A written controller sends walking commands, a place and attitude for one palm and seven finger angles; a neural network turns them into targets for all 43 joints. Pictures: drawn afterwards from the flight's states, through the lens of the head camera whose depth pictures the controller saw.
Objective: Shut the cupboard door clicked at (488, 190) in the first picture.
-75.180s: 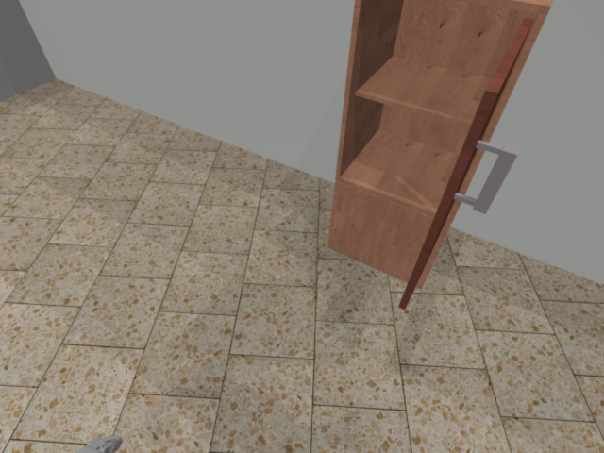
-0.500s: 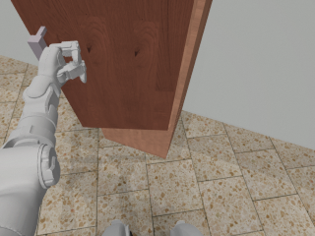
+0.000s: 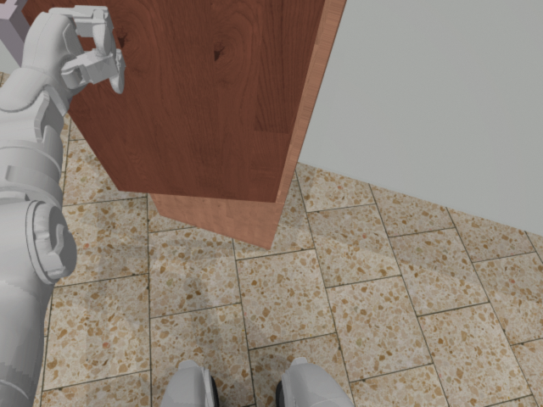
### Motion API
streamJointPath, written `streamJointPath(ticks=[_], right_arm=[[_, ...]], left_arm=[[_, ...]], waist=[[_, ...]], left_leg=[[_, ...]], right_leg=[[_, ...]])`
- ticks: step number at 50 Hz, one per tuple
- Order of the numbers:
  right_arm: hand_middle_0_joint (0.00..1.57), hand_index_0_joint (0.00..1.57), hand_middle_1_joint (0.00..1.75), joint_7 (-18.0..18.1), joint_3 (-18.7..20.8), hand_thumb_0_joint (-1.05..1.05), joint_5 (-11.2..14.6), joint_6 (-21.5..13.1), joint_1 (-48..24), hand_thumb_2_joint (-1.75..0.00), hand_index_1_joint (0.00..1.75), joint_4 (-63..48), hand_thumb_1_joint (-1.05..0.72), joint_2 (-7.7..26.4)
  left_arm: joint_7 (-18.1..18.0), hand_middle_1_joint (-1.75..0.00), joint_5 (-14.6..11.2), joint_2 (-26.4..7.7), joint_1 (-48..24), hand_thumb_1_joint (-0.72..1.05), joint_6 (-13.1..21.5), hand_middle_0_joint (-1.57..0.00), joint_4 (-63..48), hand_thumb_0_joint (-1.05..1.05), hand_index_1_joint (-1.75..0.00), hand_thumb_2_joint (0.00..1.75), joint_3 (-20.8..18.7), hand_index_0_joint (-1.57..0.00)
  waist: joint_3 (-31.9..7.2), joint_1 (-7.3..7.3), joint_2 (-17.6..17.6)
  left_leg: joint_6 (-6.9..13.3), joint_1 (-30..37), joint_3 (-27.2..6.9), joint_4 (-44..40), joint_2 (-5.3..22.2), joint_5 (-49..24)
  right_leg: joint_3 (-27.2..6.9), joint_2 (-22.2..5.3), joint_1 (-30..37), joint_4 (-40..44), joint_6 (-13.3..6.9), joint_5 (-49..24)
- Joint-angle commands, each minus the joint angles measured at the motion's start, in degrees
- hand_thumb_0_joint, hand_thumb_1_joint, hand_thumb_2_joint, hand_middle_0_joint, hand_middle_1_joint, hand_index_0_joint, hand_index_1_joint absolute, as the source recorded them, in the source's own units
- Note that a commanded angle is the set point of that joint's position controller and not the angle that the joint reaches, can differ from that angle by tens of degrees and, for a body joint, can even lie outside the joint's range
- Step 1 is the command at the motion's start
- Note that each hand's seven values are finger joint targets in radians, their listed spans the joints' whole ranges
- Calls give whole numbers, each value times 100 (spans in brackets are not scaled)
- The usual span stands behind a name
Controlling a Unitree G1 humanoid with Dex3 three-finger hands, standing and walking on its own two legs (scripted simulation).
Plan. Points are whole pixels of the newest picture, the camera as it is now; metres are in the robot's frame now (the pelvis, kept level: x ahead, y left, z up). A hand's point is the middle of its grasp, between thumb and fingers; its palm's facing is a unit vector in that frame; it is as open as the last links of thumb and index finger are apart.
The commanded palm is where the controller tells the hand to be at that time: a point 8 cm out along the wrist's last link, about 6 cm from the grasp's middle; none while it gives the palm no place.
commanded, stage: push the door shut along its arc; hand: left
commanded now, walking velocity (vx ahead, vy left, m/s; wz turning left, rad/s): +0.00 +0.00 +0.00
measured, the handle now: (41, 52) +0.58 +0.23 +0.13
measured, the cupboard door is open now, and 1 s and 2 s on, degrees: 14 0 0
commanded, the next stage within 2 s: pull the fist back off the door in 0.46 s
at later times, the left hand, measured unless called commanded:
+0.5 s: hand (137, 42) +0.57 +0.11 +0.15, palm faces -0.35 -0.94 -0.02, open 3.6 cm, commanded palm +0.62 +0.11 +0.13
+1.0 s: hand (164, 36) +0.60 +0.07 +0.14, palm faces +0.06 -1.00 -0.03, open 3.1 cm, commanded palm +0.56 +0.11 +0.13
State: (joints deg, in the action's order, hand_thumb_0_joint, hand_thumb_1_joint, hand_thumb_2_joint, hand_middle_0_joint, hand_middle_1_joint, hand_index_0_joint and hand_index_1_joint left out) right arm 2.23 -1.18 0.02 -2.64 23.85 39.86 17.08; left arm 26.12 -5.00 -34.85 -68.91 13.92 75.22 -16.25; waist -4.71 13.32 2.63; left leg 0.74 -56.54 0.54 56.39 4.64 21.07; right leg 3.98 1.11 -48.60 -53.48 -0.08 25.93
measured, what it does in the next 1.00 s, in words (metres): stands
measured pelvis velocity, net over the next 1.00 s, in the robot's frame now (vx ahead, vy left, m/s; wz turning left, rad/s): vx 0.00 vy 0.00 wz -0.01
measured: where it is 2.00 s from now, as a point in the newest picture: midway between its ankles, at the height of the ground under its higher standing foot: outside the picture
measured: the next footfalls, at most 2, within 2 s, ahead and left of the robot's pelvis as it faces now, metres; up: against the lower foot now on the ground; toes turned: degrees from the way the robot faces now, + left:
none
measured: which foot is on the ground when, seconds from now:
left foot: down 0.00-1.00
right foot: down 0.00-1.00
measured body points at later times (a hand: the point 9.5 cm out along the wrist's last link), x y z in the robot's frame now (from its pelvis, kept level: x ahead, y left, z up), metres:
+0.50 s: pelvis -0.01 +0.01 -0.02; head +0.15 +0.03 +0.40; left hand +0.59 +0.16 +0.15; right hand -0.06 -0.26 -0.11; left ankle +0.05 +0.11 -0.67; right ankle -0.01 -0.13 -0.67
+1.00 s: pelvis +0.00 +0.00 -0.01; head +0.15 +0.01 +0.42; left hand +0.59 +0.13 +0.14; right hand -0.09 -0.22 -0.11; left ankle +0.05 +0.11 -0.67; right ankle -0.01 -0.13 -0.67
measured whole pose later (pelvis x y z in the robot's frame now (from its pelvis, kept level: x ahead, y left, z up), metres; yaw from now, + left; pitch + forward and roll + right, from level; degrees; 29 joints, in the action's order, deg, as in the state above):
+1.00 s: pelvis +0.00 +0.00 -0.01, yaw +0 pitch +25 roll -4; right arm -5.2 -1.5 -5.1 -1.8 31.0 39.3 13.3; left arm -7.1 3.7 -25.9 -77.3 11.1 78.0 -18.6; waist -6.3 16.2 5.1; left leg 0.7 -61.7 0.1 57.3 4.6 20.9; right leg 4.1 1.3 -53.6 -54.3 -0.1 25.8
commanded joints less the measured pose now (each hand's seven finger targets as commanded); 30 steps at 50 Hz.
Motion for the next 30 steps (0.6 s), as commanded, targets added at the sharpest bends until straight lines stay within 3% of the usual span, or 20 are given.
streamJointPath(ticks=[1,4,7,12,18,22,25,27,28,29,30], right_arm=[[20,20,30,68,409,0,-24,-146,1055,-90,30,-120,-90,1057],[20,20,30,62,380,0,-36,-173,1042,-90,30,-39,-90,1078],[20,20,30,83,355,0,-46,-242,1051,-90,30,9,-90,1103],[20,20,30,85,335,0,-101,-346,1118,-90,30,74,-90,1111],[20,20,30,75,349,0,-123,-423,1205,-90,30,99,-90,1115],[20,20,30,87,300,0,-124,-428,1216,-90,30,163,-90,1118],[20,20,30,89,293,0,-134,-469,1289,-90,30,153,-90,1129],[20,20,30,76,308,0,-153,-475,1265,-90,30,219,-90,1113],[20,20,30,86,305,0,-148,-508,1286,-90,30,198,-90,1126],[20,20,30,3,192,0,-234,-523,1587,-90,30,-8,-90,934],[20,20,30,-117,206,0,-285,-529,1631,-90,30,-41,-90,942]], left_arm=[[57,-150,-158,-786,-3546,90,303,-130,-1380,0,-150,90,31,-130],[-1,-150,-108,-593,-3671,90,148,-130,-1081,0,-150,90,193,-130],[-32,-150,-85,-617,-3920,90,108,-130,-930,0,-150,90,204,-130],[15,-150,-14,-693,-4263,90,139,-130,-944,0,-150,90,217,-130],[44,-150,43,-547,-4716,90,88,-130,-1058,0,-150,90,338,-130],[-13,-150,103,-411,-4764,90,-64,-130,-687,0,-150,90,425,-130],[-35,-150,150,-514,-4953,90,-38,-130,-760,0,-150,90,418,-130],[-30,-150,174,-279,-5025,90,-38,-130,-760,0,-150,90,555,-130],[-6,-150,147,-353,-5105,90,-26,-130,-776,0,-150,90,511,-130],[-1229,-150,-199,-686,-5111,90,-214,-130,-679,0,-150,90,-731,-130],[-1883,-150,-7,-468,-4945,90,-290,-130,-632,0,-150,90,-570,-130]], waist=[[-3011,385,971],[-2705,494,824],[-2639,580,793],[-2995,619,1024],[-3311,698,1246],[-2965,830,1114],[-3071,863,1166],[-3142,884,1301],[-3138,929,1254],[-3042,633,1287],[-3215,660,1240]], left_leg=[[163,3590,-535,-170,-263,-2096],[152,3441,-599,-160,-234,-1829],[168,3314,-585,-117,-228,-1630],[171,3418,-634,44,-211,-1856],[168,3606,-678,188,-197,-2018],[184,3351,-681,192,-190,-1704],[192,3265,-660,262,-180,-1647],[180,3455,-702,284,-184,-1777],[196,3439,-669,312,-174,-1724],[110,2770,-781,188,-76,-1441],[81,2648,-792,141,-80,-1293]], right_leg=[[-147,285,-405,719,-114,-1791],[-87,290,-649,737,-114,-1520],[-80,285,-780,716,-108,-1342],[-36,302,-935,534,-142,-1384],[20,336,-1229,369,-157,-1390],[52,330,-1437,401,-150,-1176],[63,345,-1450,310,-154,-1162],[100,349,-1614,279,-171,-1156],[102,361,-1630,267,-154,-1153],[-25,256,-1285,380,-122,-1055],[-11,257,-1230,276,-75,-985]])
